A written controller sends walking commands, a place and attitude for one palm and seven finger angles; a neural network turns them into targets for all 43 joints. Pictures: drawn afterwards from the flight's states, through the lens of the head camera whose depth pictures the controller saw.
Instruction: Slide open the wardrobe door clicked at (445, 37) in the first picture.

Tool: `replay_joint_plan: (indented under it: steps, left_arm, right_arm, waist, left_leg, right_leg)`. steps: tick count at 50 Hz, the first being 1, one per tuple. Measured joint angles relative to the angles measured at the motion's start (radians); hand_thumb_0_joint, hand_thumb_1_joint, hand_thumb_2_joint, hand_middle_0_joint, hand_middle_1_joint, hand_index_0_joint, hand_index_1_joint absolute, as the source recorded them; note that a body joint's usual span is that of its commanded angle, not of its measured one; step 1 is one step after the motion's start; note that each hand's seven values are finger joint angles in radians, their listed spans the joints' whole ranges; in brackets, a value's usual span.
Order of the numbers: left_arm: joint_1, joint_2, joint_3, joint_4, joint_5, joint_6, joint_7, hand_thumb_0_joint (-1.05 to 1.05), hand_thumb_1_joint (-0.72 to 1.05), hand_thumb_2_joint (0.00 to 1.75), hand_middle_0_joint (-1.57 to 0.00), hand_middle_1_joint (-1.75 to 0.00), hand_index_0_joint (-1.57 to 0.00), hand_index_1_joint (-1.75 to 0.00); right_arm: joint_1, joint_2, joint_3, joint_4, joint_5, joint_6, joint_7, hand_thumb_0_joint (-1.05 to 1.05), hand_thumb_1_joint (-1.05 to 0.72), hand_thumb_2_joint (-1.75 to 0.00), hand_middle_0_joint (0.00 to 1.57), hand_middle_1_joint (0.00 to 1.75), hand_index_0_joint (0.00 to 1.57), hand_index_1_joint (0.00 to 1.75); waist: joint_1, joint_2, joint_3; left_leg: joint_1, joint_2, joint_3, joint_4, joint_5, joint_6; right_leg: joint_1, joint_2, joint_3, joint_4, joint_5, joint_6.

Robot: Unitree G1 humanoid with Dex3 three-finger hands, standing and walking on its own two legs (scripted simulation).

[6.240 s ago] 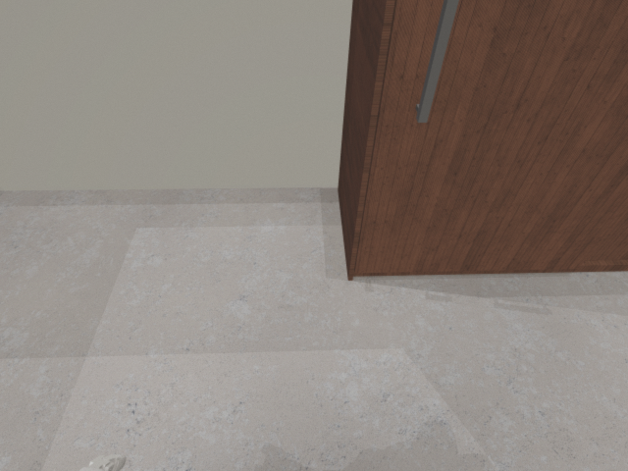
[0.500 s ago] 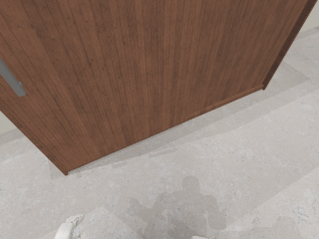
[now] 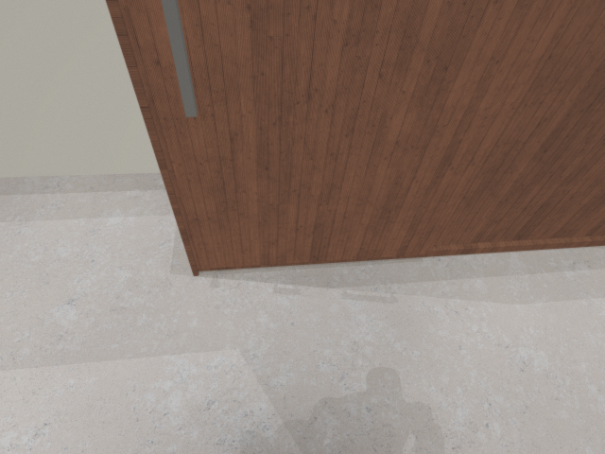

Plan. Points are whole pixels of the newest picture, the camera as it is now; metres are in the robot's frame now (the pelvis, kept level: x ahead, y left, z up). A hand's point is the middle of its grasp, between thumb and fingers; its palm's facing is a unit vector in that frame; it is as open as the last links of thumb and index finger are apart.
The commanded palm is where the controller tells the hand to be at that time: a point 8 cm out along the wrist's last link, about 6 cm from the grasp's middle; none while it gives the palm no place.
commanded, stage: turn to face it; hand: left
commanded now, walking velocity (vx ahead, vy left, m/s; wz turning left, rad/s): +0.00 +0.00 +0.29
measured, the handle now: (177, 31) +0.76 +0.30 +0.15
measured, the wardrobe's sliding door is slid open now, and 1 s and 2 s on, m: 0.00 0.00 0.00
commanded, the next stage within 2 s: take the last steps up to it in 0.28 s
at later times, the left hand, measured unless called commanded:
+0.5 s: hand out of the picture +0.03 +0.19 -0.14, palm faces +0.15 -0.96 -0.23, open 7.4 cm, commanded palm none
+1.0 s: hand out of the picture -0.11 +0.18 -0.17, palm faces +0.32 -0.94 -0.12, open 7.4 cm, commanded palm none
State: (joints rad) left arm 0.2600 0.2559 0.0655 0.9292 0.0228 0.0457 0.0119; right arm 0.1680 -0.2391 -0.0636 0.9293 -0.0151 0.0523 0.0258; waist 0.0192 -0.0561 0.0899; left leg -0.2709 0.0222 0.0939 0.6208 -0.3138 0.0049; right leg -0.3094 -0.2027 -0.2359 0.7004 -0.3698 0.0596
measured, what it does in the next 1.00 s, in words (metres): steps on the spot: right foot, then left foot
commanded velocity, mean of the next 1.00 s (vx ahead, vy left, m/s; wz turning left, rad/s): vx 0.19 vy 0.01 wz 0.13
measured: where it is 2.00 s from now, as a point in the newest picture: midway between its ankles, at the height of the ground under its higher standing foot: (266, 414)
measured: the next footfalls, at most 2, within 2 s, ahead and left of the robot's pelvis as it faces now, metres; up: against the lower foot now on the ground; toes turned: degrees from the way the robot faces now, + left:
right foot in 0.50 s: +0.01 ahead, -0.12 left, +0.00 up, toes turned +3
left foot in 0.94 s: +0.09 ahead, +0.20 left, +0.00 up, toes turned +21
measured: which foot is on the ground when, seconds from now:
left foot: down 0.00-0.50, up 0.52-0.92, down 0.94-1.00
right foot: up 0.00-0.48, down 0.50-0.96, up 0.98-1.00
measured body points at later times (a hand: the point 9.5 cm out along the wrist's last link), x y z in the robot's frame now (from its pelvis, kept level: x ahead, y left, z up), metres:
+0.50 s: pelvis -0.03 -0.01 +0.01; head -0.03 -0.02 +0.46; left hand +0.02 +0.24 -0.13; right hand +0.04 -0.23 -0.15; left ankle +0.01 +0.10 -0.72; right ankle -0.03 -0.12 -0.73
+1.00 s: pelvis +0.04 +0.07 +0.00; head +0.04 +0.09 +0.45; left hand -0.13 +0.24 -0.15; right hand +0.16 -0.14 -0.14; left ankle +0.06 +0.18 -0.72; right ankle -0.02 -0.10 -0.70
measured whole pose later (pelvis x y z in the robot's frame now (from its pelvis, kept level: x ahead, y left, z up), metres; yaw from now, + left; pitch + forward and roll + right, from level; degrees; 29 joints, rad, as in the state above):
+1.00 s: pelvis +0.04 +0.07 +0.00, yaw +12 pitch -1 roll +0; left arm 0.49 0.13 0.04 1.18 0.03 -0.01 0.01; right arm 0.19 -0.16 -0.05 1.02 -0.03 -0.04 0.01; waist 0.06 -0.04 0.05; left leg -0.32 0.07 0.15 0.61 -0.25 0.02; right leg -0.17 -0.13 -0.08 0.76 -0.49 0.04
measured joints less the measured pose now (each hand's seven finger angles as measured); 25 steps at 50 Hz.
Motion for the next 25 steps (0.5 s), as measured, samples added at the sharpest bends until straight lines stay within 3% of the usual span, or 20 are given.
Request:
replay_joint_plan:
  steps: [3,5,8,19,24,25]
  left_arm:
    - [-0.003,0.023,0.012,0.038,-0.001,0.035,0.006,0.01,0.9,0.89,-0.2,-0.3,-0.2,-0.3]
    - [-0.009,0.027,0.015,0.054,-0.001,0.037,0.001,0.01,0.91,0.9,-0.2,-0.29,-0.2,-0.3]
    - [-0.015,0.021,0.011,0.056,-0.002,0.027,-0.004,0.01,0.91,0.9,-0.2,-0.29,-0.19,-0.3]
    - [-0.072,-0.041,-0.01,0.044,-0.007,0.015,0.003,0.0,0.91,0.9,-0.2,-0.29,-0.19,-0.3]
    - [-0.072,-0.073,-0.025,0.039,-0.007,-0.017,0.003,0.0,0.91,0.9,-0.2,-0.29,-0.19,-0.3]
    - [-0.064,-0.08,-0.027,0.041,-0.002,-0.028,0.002,0.0,0.91,0.9,-0.2,-0.29,-0.2,-0.3]
  right_arm:
    - [-0.017,0.022,0.014,-0.009,-0.005,-0.02,-0.012,0.01,-0.91,-0.9,0.2,0.3,0.19,0.3]
    - [-0.019,0.032,0.023,-0.007,-0.005,-0.024,-0.022,0.0,-0.91,-0.9,0.2,0.3,0.2,0.3]
    - [-0.018,0.043,0.032,0.001,-0.003,-0.028,-0.03,0.0,-0.91,-0.9,0.2,0.3,0.2,0.3]
    - [0.023,0.071,0.032,0.037,-0.007,-0.02,-0.032,0.0,-0.91,-0.9,0.21,0.3,0.2,0.3]
    - [0.059,0.063,0.021,0.069,-0.007,-0.012,-0.031,0.0,-0.91,-0.9,0.21,0.3,0.2,0.3]
    - [0.071,0.06,0.017,0.075,-0.005,-0.01,-0.03,0.0,-0.91,-0.9,0.21,0.3,0.2,0.3]
  waist:
    - [0.006,-0.011,0.001]
    - [0.006,-0.005,-0.004]
    - [0.007,0.009,-0.013]
    - [-0.028,0.047,-0.037]
    - [-0.036,0.065,-0.058]
    - [-0.034,0.07,-0.065]
  left_leg:
    - [-0.003,-0.006,-0.005,0.002,-0.006,0.039]
    - [0.013,-0.012,-0.018,-0.046,0.022,0.042]
    - [0.038,-0.023,-0.036,-0.121,0.072,0.052]
    - [0.04,-0.061,-0.085,-0.194,0.146,0.056]
    - [0.002,-0.072,-0.097,-0.152,0.142,0.034]
    - [-0.02,-0.074,-0.099,-0.108,0.099,0.026]
  right_leg:
    - [-0.094,0.053,0.11,0.235,-0.129,0.011]
    - [-0.133,0.078,0.145,0.336,-0.092,0.015]
    - [-0.147,0.098,0.169,0.371,-0.044,0.024]
    - [-0.032,0.139,0.201,0.141,-0.072,0.02]
    - [0.098,0.161,0.186,-0.127,0.0,-0.003]
    - [0.121,0.163,0.183,-0.183,0.024,-0.023]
